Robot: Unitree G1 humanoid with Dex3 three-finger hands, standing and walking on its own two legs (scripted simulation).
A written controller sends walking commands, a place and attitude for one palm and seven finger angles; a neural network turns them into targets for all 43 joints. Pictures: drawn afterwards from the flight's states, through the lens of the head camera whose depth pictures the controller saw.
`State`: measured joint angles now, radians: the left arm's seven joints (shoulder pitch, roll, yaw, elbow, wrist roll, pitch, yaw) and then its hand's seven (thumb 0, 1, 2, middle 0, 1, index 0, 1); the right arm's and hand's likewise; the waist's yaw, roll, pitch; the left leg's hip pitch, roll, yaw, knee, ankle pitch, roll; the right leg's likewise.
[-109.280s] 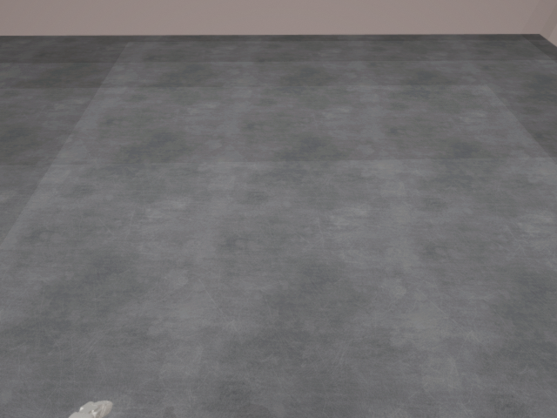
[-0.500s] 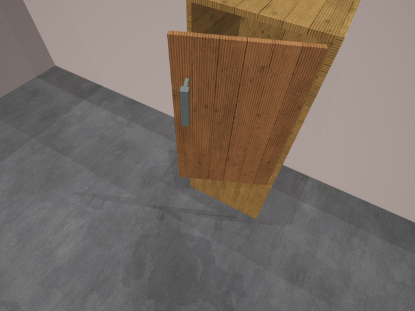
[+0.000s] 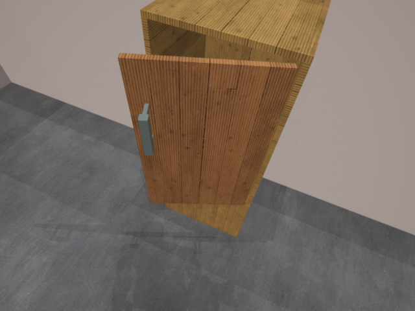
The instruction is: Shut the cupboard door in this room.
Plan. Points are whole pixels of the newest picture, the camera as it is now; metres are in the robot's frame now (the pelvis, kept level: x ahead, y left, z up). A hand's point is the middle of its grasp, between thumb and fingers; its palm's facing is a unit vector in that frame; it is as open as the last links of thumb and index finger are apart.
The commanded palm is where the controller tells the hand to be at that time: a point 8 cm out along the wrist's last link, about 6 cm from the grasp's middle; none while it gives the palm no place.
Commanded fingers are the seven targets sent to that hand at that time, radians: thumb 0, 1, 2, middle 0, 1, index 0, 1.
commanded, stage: come to a stop and stand still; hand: left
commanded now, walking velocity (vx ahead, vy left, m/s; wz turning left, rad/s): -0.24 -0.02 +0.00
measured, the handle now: (147, 130) +0.50 +0.17 +0.03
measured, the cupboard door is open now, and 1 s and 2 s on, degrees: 24 24 24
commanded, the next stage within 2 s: look again from close up in 1.20 s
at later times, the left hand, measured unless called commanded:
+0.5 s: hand out of the picture +0.11 +0.17 -0.16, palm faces +0.05 -0.97 -0.22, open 7.4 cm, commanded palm none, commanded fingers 0.00 0.90 0.90 -0.20 -0.30 -0.20 -0.30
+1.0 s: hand out of the picture +0.01 +0.16 -0.16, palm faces +0.02 -0.98 -0.20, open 7.4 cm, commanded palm none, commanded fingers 0.00 0.90 0.90 -0.20 -0.30 -0.20 -0.30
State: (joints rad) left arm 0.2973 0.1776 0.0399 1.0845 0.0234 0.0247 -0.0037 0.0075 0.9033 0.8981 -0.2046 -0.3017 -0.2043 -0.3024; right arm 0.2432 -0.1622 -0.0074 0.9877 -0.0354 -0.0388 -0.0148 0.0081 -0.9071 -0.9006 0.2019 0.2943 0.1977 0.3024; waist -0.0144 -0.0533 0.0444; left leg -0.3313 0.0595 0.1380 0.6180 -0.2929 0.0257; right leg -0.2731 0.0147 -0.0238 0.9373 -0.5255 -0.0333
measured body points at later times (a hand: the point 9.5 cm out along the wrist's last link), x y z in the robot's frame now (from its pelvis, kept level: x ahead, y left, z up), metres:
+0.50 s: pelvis +0.04 -0.02 +0.01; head +0.09 -0.01 +0.46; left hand +0.11 +0.22 -0.14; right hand +0.12 -0.27 -0.13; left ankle +0.02 +0.10 -0.70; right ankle +0.05 -0.15 -0.73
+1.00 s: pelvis +0.01 -0.01 +0.02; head +0.03 -0.02 +0.47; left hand +0.01 +0.22 -0.14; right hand +0.06 -0.24 -0.14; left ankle +0.04 +0.10 -0.73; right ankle -0.01 -0.13 -0.73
